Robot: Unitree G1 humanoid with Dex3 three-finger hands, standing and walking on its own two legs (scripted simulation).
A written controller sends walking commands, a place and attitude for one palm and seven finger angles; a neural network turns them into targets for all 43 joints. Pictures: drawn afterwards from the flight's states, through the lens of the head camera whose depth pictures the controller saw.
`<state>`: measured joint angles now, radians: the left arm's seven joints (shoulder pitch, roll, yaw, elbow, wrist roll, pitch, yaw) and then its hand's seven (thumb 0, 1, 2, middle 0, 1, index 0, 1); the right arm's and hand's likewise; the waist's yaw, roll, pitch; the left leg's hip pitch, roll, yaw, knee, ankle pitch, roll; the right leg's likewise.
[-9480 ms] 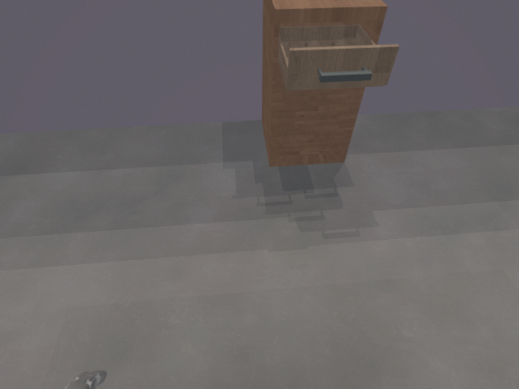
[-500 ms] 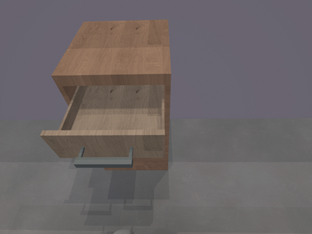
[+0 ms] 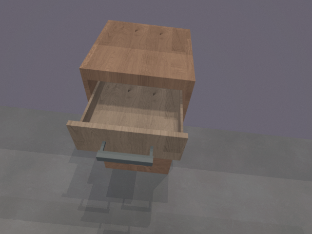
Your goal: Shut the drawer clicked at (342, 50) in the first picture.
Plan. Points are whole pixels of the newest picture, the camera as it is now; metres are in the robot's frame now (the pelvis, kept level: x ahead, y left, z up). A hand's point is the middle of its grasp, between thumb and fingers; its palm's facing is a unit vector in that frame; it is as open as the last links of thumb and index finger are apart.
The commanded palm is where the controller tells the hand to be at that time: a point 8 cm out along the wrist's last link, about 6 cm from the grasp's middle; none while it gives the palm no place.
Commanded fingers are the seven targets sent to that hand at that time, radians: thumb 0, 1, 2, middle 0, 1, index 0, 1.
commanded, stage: come to a stop and stand still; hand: left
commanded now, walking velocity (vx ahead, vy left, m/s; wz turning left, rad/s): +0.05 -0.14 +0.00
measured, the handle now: (126, 152) +0.38 +0.13 -0.09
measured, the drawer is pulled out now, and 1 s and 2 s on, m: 0.23 0.23 0.23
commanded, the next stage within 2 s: look again from close up in 0.54 s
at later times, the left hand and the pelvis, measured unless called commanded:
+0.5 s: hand out of the picture -0.04 +0.10 -0.17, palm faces +0.06 -0.98 -0.18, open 7.4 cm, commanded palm none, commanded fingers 0.00 0.90 0.90 -0.20 -0.30 -0.20 -0.30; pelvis -0.02 -0.05 +0.00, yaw -1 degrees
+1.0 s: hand out of the picture +0.02 +0.22 -0.19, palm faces +0.03 -0.98 -0.21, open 7.4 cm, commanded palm none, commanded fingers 0.00 0.90 0.90 -0.20 -0.30 -0.20 -0.30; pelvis +0.00 +0.04 -0.02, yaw -1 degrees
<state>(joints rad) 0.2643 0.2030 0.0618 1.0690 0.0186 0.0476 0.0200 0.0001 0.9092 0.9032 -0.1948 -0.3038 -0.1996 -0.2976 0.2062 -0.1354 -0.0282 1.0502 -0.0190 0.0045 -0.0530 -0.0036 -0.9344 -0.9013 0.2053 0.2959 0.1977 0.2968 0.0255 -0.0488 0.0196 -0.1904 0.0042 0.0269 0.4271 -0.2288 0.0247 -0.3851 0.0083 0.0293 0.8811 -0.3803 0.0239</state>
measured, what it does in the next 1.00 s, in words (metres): steps on the spot: right foot, then left foot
